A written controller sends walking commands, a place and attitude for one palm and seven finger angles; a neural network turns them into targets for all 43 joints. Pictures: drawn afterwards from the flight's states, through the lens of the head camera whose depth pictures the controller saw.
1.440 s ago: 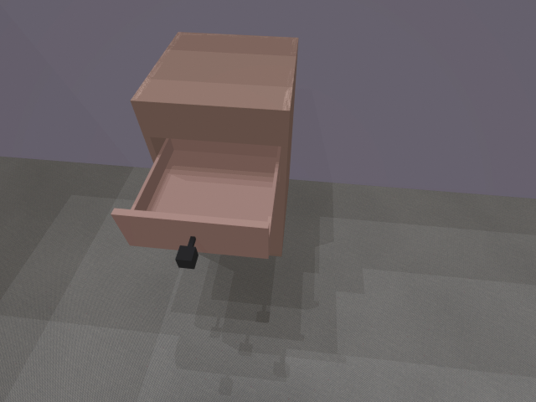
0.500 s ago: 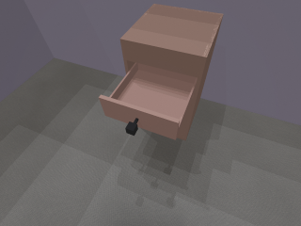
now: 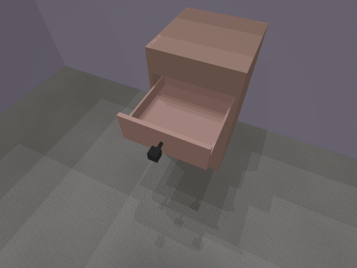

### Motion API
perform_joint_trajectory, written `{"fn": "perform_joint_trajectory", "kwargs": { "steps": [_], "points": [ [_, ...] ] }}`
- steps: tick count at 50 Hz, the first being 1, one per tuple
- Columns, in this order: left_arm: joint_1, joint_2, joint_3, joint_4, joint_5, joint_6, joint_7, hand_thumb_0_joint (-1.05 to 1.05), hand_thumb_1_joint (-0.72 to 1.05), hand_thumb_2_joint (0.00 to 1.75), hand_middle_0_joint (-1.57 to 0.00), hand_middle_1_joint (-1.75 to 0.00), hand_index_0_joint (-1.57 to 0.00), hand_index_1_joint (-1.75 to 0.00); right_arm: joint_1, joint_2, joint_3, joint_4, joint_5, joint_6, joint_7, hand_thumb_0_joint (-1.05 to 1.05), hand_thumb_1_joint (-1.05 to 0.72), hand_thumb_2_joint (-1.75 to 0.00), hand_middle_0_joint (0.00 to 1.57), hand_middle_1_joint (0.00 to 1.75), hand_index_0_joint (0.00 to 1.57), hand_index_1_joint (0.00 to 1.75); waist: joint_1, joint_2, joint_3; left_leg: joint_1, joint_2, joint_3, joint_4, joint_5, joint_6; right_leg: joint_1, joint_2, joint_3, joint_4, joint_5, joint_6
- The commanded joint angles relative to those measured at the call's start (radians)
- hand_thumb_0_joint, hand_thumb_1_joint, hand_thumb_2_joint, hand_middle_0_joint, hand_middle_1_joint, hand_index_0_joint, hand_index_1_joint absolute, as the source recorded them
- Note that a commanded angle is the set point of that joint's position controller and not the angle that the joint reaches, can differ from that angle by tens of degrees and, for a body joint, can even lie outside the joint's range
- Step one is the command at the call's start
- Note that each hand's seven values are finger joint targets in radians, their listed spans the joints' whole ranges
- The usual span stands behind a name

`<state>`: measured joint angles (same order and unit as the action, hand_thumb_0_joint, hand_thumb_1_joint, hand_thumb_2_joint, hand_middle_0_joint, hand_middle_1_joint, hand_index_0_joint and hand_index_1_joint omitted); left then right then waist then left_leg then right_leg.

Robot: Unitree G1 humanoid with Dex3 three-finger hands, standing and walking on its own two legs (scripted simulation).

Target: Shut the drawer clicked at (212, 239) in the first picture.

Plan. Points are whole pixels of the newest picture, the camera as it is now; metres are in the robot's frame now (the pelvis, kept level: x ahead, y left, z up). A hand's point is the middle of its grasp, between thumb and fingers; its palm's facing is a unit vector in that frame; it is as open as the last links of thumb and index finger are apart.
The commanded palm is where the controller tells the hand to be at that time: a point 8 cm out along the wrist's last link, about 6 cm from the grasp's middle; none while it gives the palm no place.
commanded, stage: stand and wait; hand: left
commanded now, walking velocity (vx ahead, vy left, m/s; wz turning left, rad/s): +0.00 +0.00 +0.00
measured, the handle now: (157, 150) +0.54 +0.12 -0.22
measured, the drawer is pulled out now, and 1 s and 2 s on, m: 0.29 0.29 0.29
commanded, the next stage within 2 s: look at it before walking up in 0.06 s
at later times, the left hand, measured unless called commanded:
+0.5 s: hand out of the picture +0.01 +0.17 -0.17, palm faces +0.05 -0.98 -0.19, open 7.4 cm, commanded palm none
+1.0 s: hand out of the picture +0.03 +0.18 -0.17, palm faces +0.01 -0.98 -0.19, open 7.4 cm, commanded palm none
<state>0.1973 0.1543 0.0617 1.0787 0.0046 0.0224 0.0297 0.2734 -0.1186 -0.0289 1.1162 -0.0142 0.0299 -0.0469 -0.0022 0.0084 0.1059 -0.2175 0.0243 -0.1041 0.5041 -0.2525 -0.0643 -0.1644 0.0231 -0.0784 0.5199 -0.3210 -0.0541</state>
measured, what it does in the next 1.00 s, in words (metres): stands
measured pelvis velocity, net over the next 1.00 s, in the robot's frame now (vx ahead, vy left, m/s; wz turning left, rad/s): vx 0.01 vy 0.00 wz -0.08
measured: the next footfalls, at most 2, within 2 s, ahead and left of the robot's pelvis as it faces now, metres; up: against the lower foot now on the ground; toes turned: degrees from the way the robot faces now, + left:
left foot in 1.64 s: +0.09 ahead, +0.11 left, +0.00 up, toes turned -17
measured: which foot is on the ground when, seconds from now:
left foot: down 0.00-1.00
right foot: down 0.00-1.00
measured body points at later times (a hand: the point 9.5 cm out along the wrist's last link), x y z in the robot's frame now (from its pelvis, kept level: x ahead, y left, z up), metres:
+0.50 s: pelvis +0.01 +0.00 +0.01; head +0.03 +0.00 +0.46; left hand +0.01 +0.23 -0.15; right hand +0.00 -0.21 -0.16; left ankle +0.02 +0.16 -0.73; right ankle -0.02 -0.08 -0.73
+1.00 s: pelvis +0.01 +0.00 +0.00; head +0.04 +0.00 +0.45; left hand +0.03 +0.23 -0.16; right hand -0.01 -0.22 -0.16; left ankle +0.02 +0.16 -0.73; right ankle -0.02 -0.08 -0.73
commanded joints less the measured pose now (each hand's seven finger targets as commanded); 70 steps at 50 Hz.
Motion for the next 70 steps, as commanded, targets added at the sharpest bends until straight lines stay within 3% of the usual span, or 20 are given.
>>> {"fn": "perform_joint_trajectory", "kwargs": {
  "steps": [1,4,6,40,44,50,52,54,55,57,58,59,60,61,62,63,64,65,67,70],
  "points": [
    [0.076,0.101,0.012,-0.021,0.000,-0.017,0.006,0.00,0.90,0.90,-0.20,-0.30,-0.20,-0.30,0.057,-0.085,-0.015,-0.036,0.001,-0.021,-0.005,0.00,-0.90,-0.90,0.20,0.30,0.20,0.30,0.007,0.026,-0.039,-0.018,0.048,-0.006,-0.080,0.199,0.069,0.019,-0.120,0.093,-0.146,0.150,-0.008],
    [0.079,0.100,0.008,-0.017,0.001,-0.022,0.006,0.00,0.90,0.90,-0.20,-0.30,-0.20,-0.30,0.063,-0.082,-0.014,-0.034,0.002,-0.025,-0.007,0.00,-0.90,-0.90,0.20,0.30,0.20,0.30,0.003,0.002,-0.060,0.011,0.048,0.008,-0.079,0.220,0.065,0.031,-0.123,0.088,-0.157,0.194,-0.005],
    [0.072,0.100,0.005,-0.015,0.000,-0.023,0.006,0.00,0.90,0.90,-0.20,-0.30,-0.20,-0.30,0.060,-0.083,-0.013,-0.030,0.002,-0.024,-0.006,0.00,-0.90,-0.90,0.20,0.30,0.20,0.30,0.000,-0.015,-0.034,0.013,0.046,0.012,-0.089,0.210,0.060,0.017,-0.122,0.092,-0.168,0.188,-0.004],
    [0.116,0.096,-0.008,0.010,-0.001,-0.029,0.006,0.00,0.90,0.90,-0.20,-0.30,-0.20,-0.30,0.084,-0.084,-0.003,-0.012,0.003,-0.029,-0.011,0.00,-0.90,-0.90,0.20,0.30,0.20,0.30,-0.001,0.003,-0.029,0.034,0.055,0.030,-0.115,0.222,0.058,0.036,-0.106,0.097,-0.199,0.226,0.001],
    [0.098,0.122,0.016,-0.005,0.004,-0.016,0.002,0.00,0.90,0.90,-0.20,-0.30,-0.20,-0.30,0.072,-0.100,-0.018,-0.025,0.001,-0.019,-0.019,0.00,-0.90,-0.90,0.20,0.30,0.20,0.30,-0.002,-0.021,-0.026,0.026,0.068,0.070,-0.055,0.190,0.053,0.006,-0.111,0.139,-0.165,0.301,-0.011],
    [0.053,0.162,0.052,-0.060,0.011,0.006,-0.011,0.00,0.90,0.90,-0.20,-0.30,-0.20,-0.30,0.038,-0.123,-0.041,-0.069,0.001,-0.011,-0.022,0.00,-0.90,-0.90,0.20,0.30,0.20,0.30,-0.011,-0.054,-0.041,-0.005,0.071,0.111,0.019,0.078,0.048,-0.061,-0.133,0.241,-0.142,0.272,-0.047],
    [0.034,0.161,0.058,-0.078,0.012,0.009,-0.017,0.00,0.90,0.90,-0.20,-0.30,-0.20,-0.30,0.036,-0.137,-0.045,-0.080,-0.001,-0.016,-0.024,0.00,-0.90,-0.90,0.20,0.30,0.20,0.30,-0.015,-0.001,-0.058,0.014,0.096,0.093,-0.011,0.096,0.057,-0.085,-0.108,0.231,-0.101,0.274,-0.039],
    [0.025,0.140,0.056,-0.098,0.012,0.011,-0.021,0.00,0.90,0.90,-0.20,-0.30,-0.20,-0.30,0.037,-0.175,-0.055,-0.091,-0.005,-0.023,-0.027,0.00,-0.90,-0.90,0.20,0.30,0.20,0.30,-0.014,0.120,-0.079,0.052,0.178,0.017,-0.077,0.186,0.094,-0.116,-0.035,0.168,0.011,0.252,-0.006],
    [0.017,0.130,0.056,-0.110,0.011,0.012,-0.023,0.00,0.90,0.90,-0.20,-0.30,-0.20,-0.30,0.041,-0.202,-0.061,-0.098,-0.006,-0.023,-0.030,0.00,-0.90,-0.90,0.20,0.30,0.20,0.30,-0.016,0.176,-0.082,0.060,0.235,-0.037,-0.115,0.221,0.130,-0.144,-0.001,0.132,0.094,0.173,0.009],
    [-0.019,0.112,0.055,-0.135,0.010,0.023,-0.031,0.00,0.90,0.90,-0.20,-0.30,-0.20,-0.30,0.038,-0.227,-0.068,-0.115,-0.014,-0.024,-0.031,0.00,-0.90,-0.90,0.20,0.30,0.20,0.30,-0.019,0.262,-0.054,0.028,0.338,-0.097,-0.187,0.303,0.214,-0.193,0.014,0.075,0.303,-0.174,0.028],
    [-0.030,0.104,0.053,-0.151,0.010,0.027,-0.033,0.00,0.90,0.90,-0.20,-0.30,-0.20,-0.30,0.030,-0.221,-0.066,-0.128,-0.018,-0.023,-0.030,0.00,-0.90,-0.90,0.20,0.30,0.20,0.30,-0.019,0.237,-0.049,0.032,0.351,-0.095,-0.178,0.348,0.236,-0.209,0.000,0.081,0.340,-0.242,0.027],
    [-0.022,0.101,0.054,-0.152,0.010,0.026,-0.036,0.00,0.90,0.90,-0.20,-0.30,-0.20,-0.30,0.001,-0.226,-0.066,-0.140,-0.023,-0.023,-0.029,0.00,-0.90,-0.90,0.20,0.30,0.20,0.30,-0.002,0.211,-0.045,0.016,0.341,-0.064,-0.150,0.414,0.231,-0.183,-0.014,0.080,0.308,-0.235,0.025],
    [0.021,0.098,0.056,-0.146,0.010,0.023,-0.039,0.00,0.90,0.90,-0.20,-0.30,-0.20,-0.30,-0.037,-0.233,-0.066,-0.153,-0.024,-0.022,-0.028,0.00,-0.90,-0.90,0.20,0.30,0.20,0.30,0.025,0.198,-0.062,-0.007,0.309,-0.009,-0.098,0.432,0.202,-0.105,-0.020,0.066,0.206,-0.164,0.024],
    [0.090,0.116,0.062,-0.129,0.013,0.019,-0.041,0.00,0.90,0.90,-0.20,-0.30,-0.20,-0.30,-0.077,-0.237,-0.066,-0.170,-0.018,-0.019,-0.028,0.00,-0.90,-0.90,0.20,0.30,0.20,0.30,0.061,0.143,-0.091,-0.054,0.252,0.042,-0.008,0.354,0.157,0.005,-0.015,0.051,0.052,-0.010,0.028],
    [0.149,0.180,0.074,-0.116,0.023,0.008,-0.035,0.00,0.90,0.90,-0.20,-0.30,-0.20,-0.30,-0.104,-0.211,-0.066,-0.191,-0.003,-0.012,-0.024,0.00,-0.90,-0.90,0.20,0.30,0.20,0.30,0.086,-0.058,-0.097,-0.152,0.128,0.119,0.168,0.108,0.080,0.088,-0.109,0.209,-0.174,0.216,0.008],
    [0.153,0.287,0.090,-0.112,0.031,-0.001,-0.021,0.00,0.90,0.90,-0.20,-0.30,-0.20,-0.30,-0.124,-0.152,-0.056,-0.234,0.005,-0.013,-0.010,0.00,-0.90,-0.90,0.20,0.30,0.20,0.30,0.083,-0.328,-0.094,-0.322,-0.014,0.201,0.376,-0.305,0.016,0.145,-0.355,0.501,-0.249,0.490,-0.085],
    [0.143,0.297,0.077,-0.119,0.020,0.004,-0.021,0.00,0.90,0.90,-0.20,-0.30,-0.20,-0.30,-0.115,-0.181,-0.058,-0.226,0.004,0.000,-0.008,0.00,-0.90,-0.90,0.20,0.30,0.20,0.30,0.089,-0.222,-0.128,-0.291,0.019,0.086,0.497,-0.374,0.020,0.099,-0.400,0.492,-0.219,0.437,-0.181],
    [0.082,0.248,0.075,-0.134,0.024,0.006,-0.013,0.00,0.90,0.90,-0.20,-0.30,-0.20,-0.30,-0.137,-0.175,-0.061,-0.211,0.004,0.003,-0.014,0.00,-0.90,-0.90,0.20,0.30,0.20,0.30,0.056,-0.208,-0.110,-0.322,0.021,0.056,0.570,-0.321,0.023,0.088,-0.326,0.492,-0.186,0.500,-0.196],
    [0.033,0.209,0.062,-0.154,0.019,0.003,-0.003,0.00,0.90,0.90,-0.20,-0.30,-0.20,-0.30,-0.126,-0.170,-0.053,-0.199,0.004,0.000,-0.011,0.00,-0.90,-0.90,0.20,0.30,0.20,0.30,0.032,-0.166,-0.118,-0.339,0.034,0.057,0.589,-0.256,0.013,0.137,-0.281,0.395,-0.123,0.688,-0.190],
    [0.065,0.216,0.063,-0.150,0.019,-0.001,0.004,0.00,0.90,0.90,-0.20,-0.30,-0.20,-0.30,-0.160,-0.144,-0.042,-0.200,0.008,0.002,-0.006,0.00,-0.90,-0.90,0.20,0.30,0.20,0.30,0.046,-0.106,-0.157,-0.290,0.012,0.097,0.448,-0.223,0.006,0.206,-0.244,0.359,-0.097,0.820,-0.169]
  ]
}}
